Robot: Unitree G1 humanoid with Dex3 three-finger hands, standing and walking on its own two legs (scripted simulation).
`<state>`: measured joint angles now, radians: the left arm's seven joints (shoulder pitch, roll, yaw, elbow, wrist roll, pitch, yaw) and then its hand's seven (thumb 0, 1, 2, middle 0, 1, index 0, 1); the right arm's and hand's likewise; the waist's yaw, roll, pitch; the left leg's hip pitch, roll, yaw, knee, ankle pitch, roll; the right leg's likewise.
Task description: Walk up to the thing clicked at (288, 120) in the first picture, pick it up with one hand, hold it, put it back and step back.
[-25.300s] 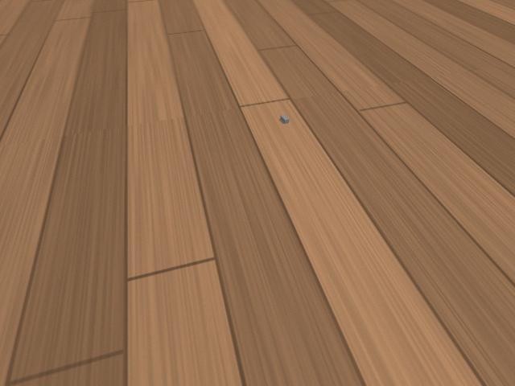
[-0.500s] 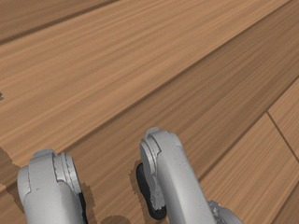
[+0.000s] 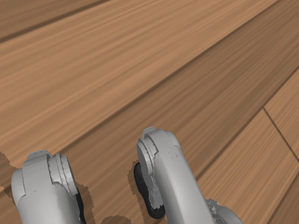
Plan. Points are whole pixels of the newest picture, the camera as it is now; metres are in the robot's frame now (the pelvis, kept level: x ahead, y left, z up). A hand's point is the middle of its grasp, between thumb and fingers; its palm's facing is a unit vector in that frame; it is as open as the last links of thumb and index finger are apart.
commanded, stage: rise first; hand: left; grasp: from above
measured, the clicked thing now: out of the picture +0.48 +0.39 -0.30
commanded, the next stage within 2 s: approach in 1.32 s
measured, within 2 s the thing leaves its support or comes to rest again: neither
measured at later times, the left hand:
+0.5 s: hand out of the picture +0.43 +0.42 -0.17, palm faces -0.27 -0.29 -0.92, open 13.1 cm
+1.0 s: hand out of the picture +0.43 +0.42 -0.18, palm faces -0.27 -0.29 -0.92, open 13.1 cm
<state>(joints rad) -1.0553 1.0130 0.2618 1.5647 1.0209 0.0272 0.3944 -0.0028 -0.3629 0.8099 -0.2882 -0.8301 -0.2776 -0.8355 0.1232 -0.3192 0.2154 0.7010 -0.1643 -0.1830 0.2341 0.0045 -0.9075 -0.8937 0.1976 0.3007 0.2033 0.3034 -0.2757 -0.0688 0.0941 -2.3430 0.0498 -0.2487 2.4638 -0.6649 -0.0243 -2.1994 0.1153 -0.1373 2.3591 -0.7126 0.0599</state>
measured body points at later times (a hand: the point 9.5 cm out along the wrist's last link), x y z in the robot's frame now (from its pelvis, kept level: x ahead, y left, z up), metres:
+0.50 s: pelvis +0.00 +0.00 +0.00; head +0.25 +0.11 +0.35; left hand +0.44 +0.43 -0.12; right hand +0.07 -0.25 -0.08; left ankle +0.07 +0.14 -0.29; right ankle +0.10 -0.12 -0.29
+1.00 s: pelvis +0.00 +0.00 +0.00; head +0.26 +0.11 +0.35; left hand +0.44 +0.43 -0.13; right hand +0.06 -0.25 -0.08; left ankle +0.07 +0.14 -0.29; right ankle +0.10 -0.12 -0.28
